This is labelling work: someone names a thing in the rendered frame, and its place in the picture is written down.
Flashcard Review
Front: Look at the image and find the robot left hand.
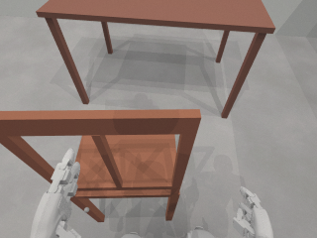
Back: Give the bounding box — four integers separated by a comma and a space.
30, 148, 82, 238

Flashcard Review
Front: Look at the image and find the robot right shin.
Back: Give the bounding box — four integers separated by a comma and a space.
194, 226, 204, 230

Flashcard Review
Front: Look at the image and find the robot right hand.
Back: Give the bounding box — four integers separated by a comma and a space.
233, 186, 273, 238

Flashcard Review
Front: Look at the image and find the chair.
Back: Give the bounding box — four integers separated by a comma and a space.
0, 109, 202, 222

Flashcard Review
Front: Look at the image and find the table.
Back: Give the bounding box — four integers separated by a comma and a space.
36, 0, 275, 119

